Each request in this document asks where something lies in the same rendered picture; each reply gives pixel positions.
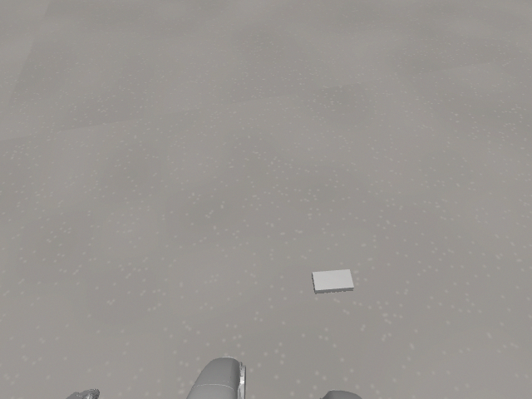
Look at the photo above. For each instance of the small box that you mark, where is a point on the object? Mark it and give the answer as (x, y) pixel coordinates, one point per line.
(329, 281)

